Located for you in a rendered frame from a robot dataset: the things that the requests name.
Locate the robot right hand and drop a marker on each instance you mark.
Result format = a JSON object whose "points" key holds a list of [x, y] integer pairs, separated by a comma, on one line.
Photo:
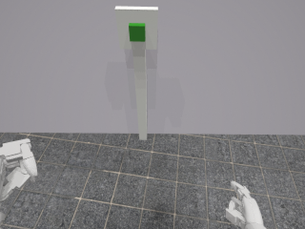
{"points": [[247, 210]]}

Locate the robot left hand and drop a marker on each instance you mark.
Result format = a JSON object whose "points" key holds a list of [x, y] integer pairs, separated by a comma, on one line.
{"points": [[17, 156]]}

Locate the button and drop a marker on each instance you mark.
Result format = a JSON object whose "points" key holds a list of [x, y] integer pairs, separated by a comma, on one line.
{"points": [[137, 32]]}

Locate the panel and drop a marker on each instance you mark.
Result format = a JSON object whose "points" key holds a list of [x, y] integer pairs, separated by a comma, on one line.
{"points": [[125, 15]]}

